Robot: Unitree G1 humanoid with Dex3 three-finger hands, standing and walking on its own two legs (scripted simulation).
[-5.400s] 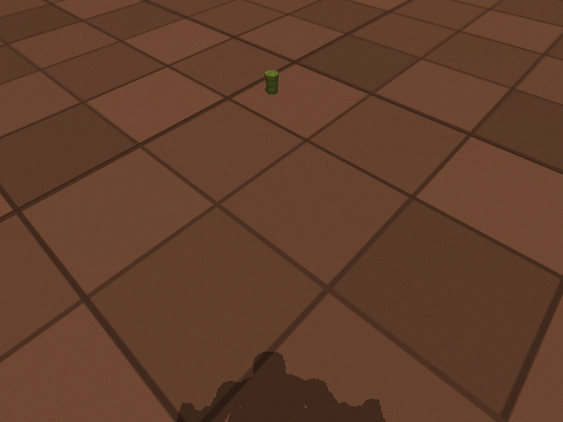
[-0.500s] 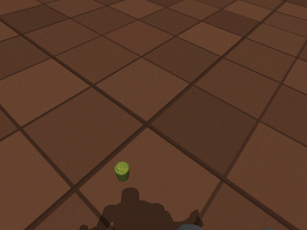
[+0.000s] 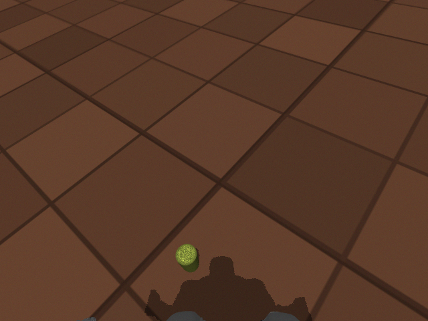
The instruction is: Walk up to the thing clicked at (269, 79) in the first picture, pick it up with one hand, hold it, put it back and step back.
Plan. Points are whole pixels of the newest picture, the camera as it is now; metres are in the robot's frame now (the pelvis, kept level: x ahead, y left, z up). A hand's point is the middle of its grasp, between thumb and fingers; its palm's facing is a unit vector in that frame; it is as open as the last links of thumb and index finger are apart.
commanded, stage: walk up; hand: left
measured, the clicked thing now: (188, 259) +0.46 +0.19 -0.69
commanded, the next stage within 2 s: stand in 1.82 s
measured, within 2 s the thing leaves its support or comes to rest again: neither
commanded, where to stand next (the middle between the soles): +0.08 +0.00 m, yaw -1 degrees
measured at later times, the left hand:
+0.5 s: hand out of the picture +0.09 +0.28 -0.16, palm faces -0.04 -0.94 -0.33, open 7.4 cm
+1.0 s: hand out of the picture +0.15 +0.26 -0.14, palm faces -0.04 -0.94 -0.34, open 7.4 cm
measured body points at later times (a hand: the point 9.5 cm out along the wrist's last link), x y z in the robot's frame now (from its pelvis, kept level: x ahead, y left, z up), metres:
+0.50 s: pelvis +0.03 +0.03 +0.00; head +0.06 +0.04 +0.45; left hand +0.10 +0.33 -0.14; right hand +0.10 -0.29 -0.11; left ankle +0.07 +0.14 -0.73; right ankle +0.05 -0.12 -0.73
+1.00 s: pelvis +0.06 +0.01 +0.01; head +0.06 +0.01 +0.46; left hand +0.15 +0.31 -0.12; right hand +0.13 -0.30 -0.11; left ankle +0.07 +0.14 -0.73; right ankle +0.05 -0.12 -0.73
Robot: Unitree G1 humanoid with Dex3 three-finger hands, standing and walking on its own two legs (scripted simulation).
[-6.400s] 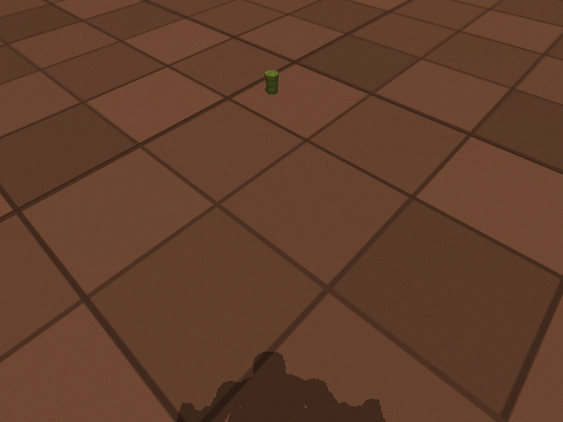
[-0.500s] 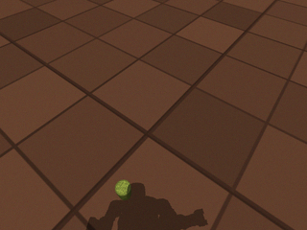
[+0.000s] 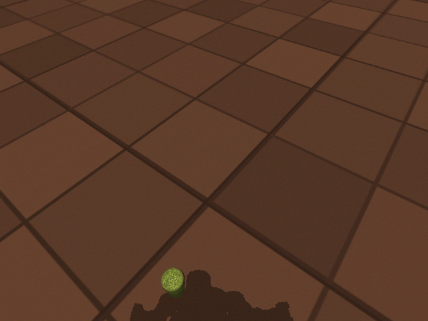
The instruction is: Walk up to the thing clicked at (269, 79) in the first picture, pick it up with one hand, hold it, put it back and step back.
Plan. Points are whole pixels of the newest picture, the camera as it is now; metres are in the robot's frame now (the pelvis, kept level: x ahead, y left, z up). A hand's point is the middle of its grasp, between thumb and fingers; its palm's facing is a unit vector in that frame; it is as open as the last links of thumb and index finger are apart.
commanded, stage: walk up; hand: left
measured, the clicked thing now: (174, 284) +0.40 +0.19 -0.71
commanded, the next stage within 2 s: stand in 0.82 s
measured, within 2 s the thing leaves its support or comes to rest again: neither
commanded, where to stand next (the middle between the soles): +0.03 -0.01 m, yaw +0 degrees
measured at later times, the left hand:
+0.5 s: hand out of the picture +0.10 +0.26 -0.15, palm faces -0.05 -0.94 -0.35, open 7.4 cm
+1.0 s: hand out of the picture +0.10 +0.25 -0.15, palm faces -0.05 -0.94 -0.34, open 7.4 cm
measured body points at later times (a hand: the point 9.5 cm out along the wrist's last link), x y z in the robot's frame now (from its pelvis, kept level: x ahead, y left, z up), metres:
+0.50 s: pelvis +0.01 +0.01 +0.00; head +0.02 +0.01 +0.45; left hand +0.11 +0.31 -0.13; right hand +0.09 -0.30 -0.13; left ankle +0.01 +0.13 -0.74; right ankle -0.01 -0.13 -0.74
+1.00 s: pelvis +0.01 +0.01 +0.01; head +0.02 +0.01 +0.45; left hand +0.11 +0.30 -0.13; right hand +0.09 -0.30 -0.12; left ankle +0.01 +0.13 -0.74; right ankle -0.01 -0.13 -0.74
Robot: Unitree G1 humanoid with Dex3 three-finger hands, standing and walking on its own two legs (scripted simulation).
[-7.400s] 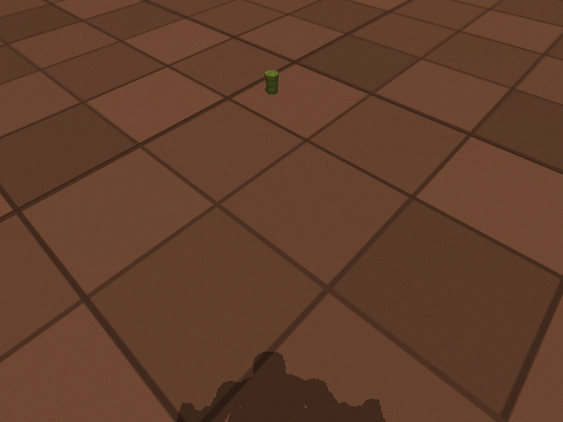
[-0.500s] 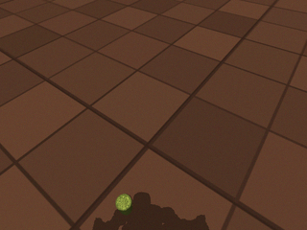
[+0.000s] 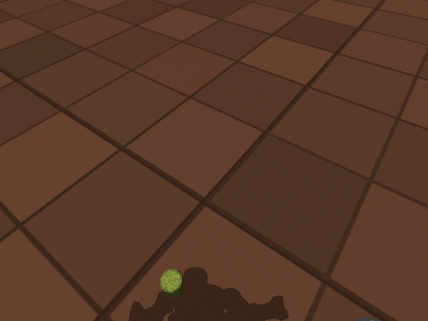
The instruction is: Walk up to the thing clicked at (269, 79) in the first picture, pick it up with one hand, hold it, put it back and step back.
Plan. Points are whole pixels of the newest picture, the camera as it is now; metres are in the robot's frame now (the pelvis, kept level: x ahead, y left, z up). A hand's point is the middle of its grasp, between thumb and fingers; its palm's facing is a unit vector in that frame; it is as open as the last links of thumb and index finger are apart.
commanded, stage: stand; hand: left
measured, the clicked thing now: (173, 285) +0.39 +0.19 -0.71
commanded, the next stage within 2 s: none
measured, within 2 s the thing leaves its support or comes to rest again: neither
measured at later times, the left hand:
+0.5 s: hand out of the picture +0.03 +0.26 -0.16, palm faces -0.03 -0.94 -0.34, open 7.4 cm
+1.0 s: hand out of the picture +0.06 +0.26 -0.16, palm faces -0.02 -0.94 -0.34, open 7.4 cm
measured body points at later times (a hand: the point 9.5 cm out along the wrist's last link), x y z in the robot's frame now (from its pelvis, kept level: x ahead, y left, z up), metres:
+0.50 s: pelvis -0.03 +0.00 +0.00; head -0.02 +0.01 +0.45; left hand +0.03 +0.31 -0.14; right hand +0.04 -0.30 -0.13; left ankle +0.00 +0.13 -0.75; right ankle -0.02 -0.13 -0.75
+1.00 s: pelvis -0.01 +0.01 +0.00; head -0.01 +0.01 +0.45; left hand +0.06 +0.31 -0.13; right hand +0.07 -0.29 -0.13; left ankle +0.00 +0.13 -0.75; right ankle -0.02 -0.13 -0.75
